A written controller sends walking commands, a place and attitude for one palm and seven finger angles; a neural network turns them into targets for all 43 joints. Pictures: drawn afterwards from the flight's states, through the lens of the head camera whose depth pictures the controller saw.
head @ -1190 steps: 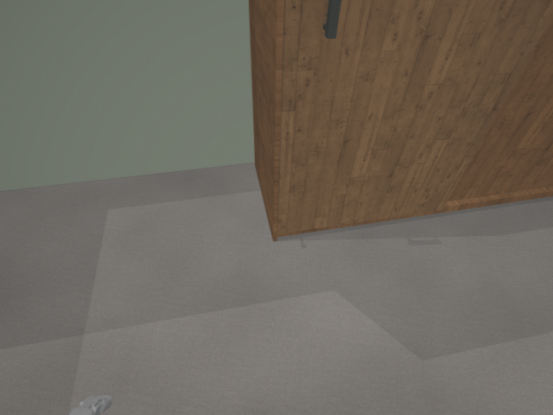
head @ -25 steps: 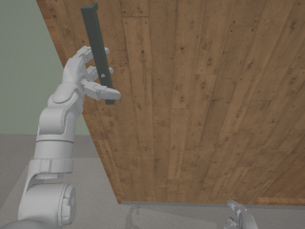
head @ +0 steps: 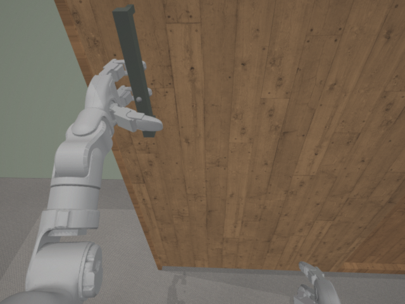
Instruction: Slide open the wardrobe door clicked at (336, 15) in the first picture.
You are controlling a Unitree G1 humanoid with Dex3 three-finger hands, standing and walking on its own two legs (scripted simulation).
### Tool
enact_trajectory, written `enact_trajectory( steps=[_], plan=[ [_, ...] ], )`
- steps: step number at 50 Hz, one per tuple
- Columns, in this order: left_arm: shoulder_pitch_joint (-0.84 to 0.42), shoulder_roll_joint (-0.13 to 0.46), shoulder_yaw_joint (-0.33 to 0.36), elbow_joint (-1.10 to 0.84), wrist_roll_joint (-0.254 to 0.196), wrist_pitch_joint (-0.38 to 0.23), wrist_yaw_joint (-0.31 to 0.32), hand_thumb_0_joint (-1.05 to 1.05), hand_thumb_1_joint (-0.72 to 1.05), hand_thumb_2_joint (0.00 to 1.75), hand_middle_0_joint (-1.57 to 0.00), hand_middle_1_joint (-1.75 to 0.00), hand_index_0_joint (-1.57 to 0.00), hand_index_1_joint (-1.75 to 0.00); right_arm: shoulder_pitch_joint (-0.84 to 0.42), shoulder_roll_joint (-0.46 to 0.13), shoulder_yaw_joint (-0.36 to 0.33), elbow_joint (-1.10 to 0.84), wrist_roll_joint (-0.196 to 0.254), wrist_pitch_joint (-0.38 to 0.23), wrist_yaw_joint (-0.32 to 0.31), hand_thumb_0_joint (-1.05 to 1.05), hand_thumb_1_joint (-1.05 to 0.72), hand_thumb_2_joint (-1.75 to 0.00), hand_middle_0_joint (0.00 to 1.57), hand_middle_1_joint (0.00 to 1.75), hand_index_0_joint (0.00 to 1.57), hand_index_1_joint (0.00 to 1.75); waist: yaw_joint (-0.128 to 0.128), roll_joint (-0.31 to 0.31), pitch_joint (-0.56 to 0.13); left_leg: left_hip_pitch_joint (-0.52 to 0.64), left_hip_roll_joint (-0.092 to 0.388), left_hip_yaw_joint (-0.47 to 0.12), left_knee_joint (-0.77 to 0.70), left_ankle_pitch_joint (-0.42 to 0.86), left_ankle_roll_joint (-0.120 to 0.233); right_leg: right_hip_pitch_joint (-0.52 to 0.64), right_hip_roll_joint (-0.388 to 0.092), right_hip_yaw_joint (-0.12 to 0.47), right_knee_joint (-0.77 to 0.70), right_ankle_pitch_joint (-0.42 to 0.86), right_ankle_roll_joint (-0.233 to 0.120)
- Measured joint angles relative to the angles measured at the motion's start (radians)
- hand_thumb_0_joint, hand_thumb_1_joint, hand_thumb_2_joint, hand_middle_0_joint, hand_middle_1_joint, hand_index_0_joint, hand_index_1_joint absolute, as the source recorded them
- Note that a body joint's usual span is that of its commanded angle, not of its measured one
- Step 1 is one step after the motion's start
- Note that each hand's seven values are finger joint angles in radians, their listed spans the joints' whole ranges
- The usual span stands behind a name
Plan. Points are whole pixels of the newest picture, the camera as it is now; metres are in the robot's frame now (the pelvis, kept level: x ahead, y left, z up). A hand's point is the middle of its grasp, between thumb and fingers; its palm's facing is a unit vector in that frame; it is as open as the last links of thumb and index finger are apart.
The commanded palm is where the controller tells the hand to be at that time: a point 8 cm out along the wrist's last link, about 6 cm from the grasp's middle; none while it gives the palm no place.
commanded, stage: grip the handle and tug to test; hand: left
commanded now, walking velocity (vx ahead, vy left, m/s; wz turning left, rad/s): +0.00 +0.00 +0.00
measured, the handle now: (141, 78) +0.45 +0.15 +0.26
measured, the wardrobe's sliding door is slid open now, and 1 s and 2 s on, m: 0.00 0.00 0.00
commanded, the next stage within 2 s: tug the door sideways, standing still in 1.42 s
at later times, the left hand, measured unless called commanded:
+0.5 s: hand (139, 98) +0.40 +0.14 +0.25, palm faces +0.03 -1.00 -0.01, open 8.8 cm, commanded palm +0.37 +0.19 +0.25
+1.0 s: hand (141, 97) +0.40 +0.14 +0.25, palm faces +0.02 -1.00 +0.00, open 6.8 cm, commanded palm +0.37 +0.19 +0.25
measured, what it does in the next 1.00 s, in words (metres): stands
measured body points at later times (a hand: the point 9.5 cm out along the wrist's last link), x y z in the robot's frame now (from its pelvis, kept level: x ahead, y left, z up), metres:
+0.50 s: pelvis +0.01 +0.00 +0.00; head -0.02 -0.02 +0.45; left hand +0.39 +0.20 +0.25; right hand +0.19 -0.23 -0.09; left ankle -0.03 +0.12 -0.74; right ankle +0.01 -0.12 -0.74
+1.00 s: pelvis +0.01 +0.00 +0.00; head -0.01 -0.02 +0.45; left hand +0.39 +0.19 +0.25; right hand +0.19 -0.23 -0.09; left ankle -0.03 +0.12 -0.74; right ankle +0.01 -0.12 -0.74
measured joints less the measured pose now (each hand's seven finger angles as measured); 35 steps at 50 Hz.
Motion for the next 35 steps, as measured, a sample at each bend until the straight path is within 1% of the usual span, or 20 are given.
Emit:
enact_trajectory(
  steps=[5, 10, 17, 31, 35],
  plan=[
    [0.004, -0.01, -0.004, -0.012, 0.003, 0.0, 0.01, -0.01, -0.47, 0.31, -0.31, -1.21, -0.25, -1.17, 0.005, -0.003, -0.002, 0.003, -0.001, -0.001, 0.001, 0.02, -0.91, -0.9, 0.2, 0.3, 0.2, 0.3, 0.002, 0.002, 0.004, 0.003, -0.001, -0.001, -0.001, 0.0, 0.0, 0.004, -0.001, -0.001, -0.002, 0.0, 0.001],
    [-0.005, -0.014, -0.014, -0.014, 0.01, 0.005, 0.018, -0.01, -0.36, 0.36, -0.32, -1.22, -0.25, -1.19, 0.005, -0.004, -0.004, 0.008, -0.002, -0.001, 0.0, 0.02, -0.91, -0.9, 0.2, 0.3, 0.2, 0.3, 0.006, 0.001, 0.008, 0.003, -0.002, -0.004, -0.003, 0.001, 0.0, 0.005, -0.002, -0.004, -0.003, 0.0, 0.001],
    [0.003, -0.008, -0.005, -0.017, 0.004, 0.007, 0.009, -0.01, -0.09, 0.47, -0.34, -1.26, -0.27, -1.23, -0.002, -0.003, -0.002, 0.007, -0.004, 0.003, 0.001, 0.02, -0.91, -0.9, 0.2, 0.3, 0.2, 0.3, 0.004, 0.002, 0.003, 0.007, 0.0, -0.002, -0.009, 0.001, 0.0, 0.008, 0.001, -0.002, -0.009, 0.001, 0.0],
    [0.007, -0.003, 0.005, -0.029, -0.001, 0.015, -0.006, 0.0, 0.54, 0.74, -0.39, -1.33, -0.34, -1.32, -0.011, -0.006, -0.004, -0.003, -0.004, 0.014, 0.003, 0.01, -0.91, -0.9, 0.2, 0.3, 0.2, 0.3, 0.004, 0.001, -0.003, 0.007, 0.002, 0.0, -0.011, -0.005, -0.001, 0.009, 0.004, 0.001, -0.015, -0.003, 0.001],
    [0.02, -0.003, 0.004, -0.049, -0.007, 0.022, -0.016, 0.0, 0.56, 0.75, -0.37, -1.35, -0.32, -1.33, -0.011, -0.005, -0.004, -0.006, -0.005, 0.021, 0.005, 0.01, -0.91, -0.9, 0.2, 0.3, 0.2, 0.3, 0.003, 0.0, -0.007, 0.01, 0.003, 0.003, -0.014, -0.007, 0.0, 0.009, 0.005, 0.004, -0.017, -0.003, 0.001]
  ],
)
